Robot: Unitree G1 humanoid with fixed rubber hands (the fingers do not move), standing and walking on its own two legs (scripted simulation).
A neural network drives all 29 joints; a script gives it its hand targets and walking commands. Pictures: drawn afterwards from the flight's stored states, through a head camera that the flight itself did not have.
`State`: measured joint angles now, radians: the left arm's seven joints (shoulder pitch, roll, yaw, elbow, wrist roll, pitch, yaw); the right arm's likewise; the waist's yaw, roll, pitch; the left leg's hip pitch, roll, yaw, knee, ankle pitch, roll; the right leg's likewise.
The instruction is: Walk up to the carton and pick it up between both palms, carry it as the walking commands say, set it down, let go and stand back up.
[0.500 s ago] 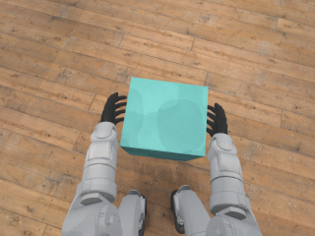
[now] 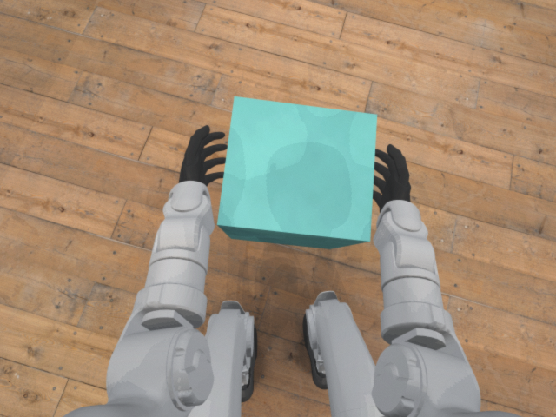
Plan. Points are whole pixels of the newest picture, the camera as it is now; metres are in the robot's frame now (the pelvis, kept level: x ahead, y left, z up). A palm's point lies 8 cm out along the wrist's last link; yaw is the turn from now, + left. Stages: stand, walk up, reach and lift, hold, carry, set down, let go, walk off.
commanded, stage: set down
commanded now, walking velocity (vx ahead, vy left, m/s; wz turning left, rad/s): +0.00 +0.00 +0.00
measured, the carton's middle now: (291, 187) +0.44 -0.04 -0.15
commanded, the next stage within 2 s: none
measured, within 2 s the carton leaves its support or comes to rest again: neither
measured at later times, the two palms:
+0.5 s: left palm (211, 181) +0.46 +0.10 -0.16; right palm (377, 198) +0.42 -0.19 -0.17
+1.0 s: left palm (218, 182) +0.49 +0.10 -0.25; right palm (360, 200) +0.44 -0.19 -0.26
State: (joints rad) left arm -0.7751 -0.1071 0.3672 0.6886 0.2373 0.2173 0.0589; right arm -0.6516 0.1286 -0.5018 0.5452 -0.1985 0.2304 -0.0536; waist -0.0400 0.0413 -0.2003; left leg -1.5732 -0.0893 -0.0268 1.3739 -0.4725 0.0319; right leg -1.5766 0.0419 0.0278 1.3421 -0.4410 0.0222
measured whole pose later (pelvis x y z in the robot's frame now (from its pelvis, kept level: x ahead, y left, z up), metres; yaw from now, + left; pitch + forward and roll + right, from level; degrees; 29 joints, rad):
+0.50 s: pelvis -0.02 -0.01 -0.07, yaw +0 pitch +43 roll -1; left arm -0.99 -0.03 0.37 0.78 0.20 0.23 0.08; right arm -0.85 0.07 -0.53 0.60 -0.19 0.26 -0.07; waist -0.03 0.04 -0.15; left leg -1.86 -0.09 -0.02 1.64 -0.53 0.01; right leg -1.87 0.05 0.02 1.62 -0.50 0.01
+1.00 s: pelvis -0.03 -0.01 -0.14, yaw +0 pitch +45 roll -2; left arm -1.20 0.05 0.34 0.84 0.17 0.25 0.09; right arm -1.03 0.03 -0.55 0.62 -0.16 0.27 -0.09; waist -0.04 0.04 -0.03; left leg -2.11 -0.10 -0.02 1.87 -0.55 0.01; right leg -2.11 0.05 0.00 1.84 -0.52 0.02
